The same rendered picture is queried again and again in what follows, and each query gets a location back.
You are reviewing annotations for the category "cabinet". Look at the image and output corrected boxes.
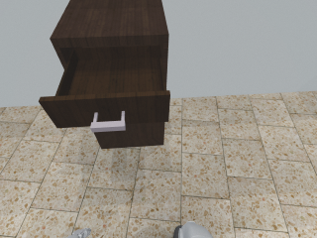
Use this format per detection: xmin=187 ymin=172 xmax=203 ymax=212
xmin=50 ymin=0 xmax=169 ymax=150

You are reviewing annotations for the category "right robot shin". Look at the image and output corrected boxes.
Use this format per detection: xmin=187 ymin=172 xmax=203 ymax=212
xmin=183 ymin=221 xmax=196 ymax=226

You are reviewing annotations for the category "drawer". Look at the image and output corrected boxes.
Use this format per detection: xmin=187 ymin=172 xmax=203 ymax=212
xmin=39 ymin=45 xmax=170 ymax=128

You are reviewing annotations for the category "handle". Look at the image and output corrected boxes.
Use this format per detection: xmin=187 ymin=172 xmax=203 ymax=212
xmin=90 ymin=111 xmax=126 ymax=133

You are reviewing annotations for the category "left robot hand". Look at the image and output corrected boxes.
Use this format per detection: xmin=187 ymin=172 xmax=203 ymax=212
xmin=67 ymin=228 xmax=91 ymax=238

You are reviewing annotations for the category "robot right foot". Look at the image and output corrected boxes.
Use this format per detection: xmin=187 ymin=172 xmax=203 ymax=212
xmin=173 ymin=225 xmax=183 ymax=238

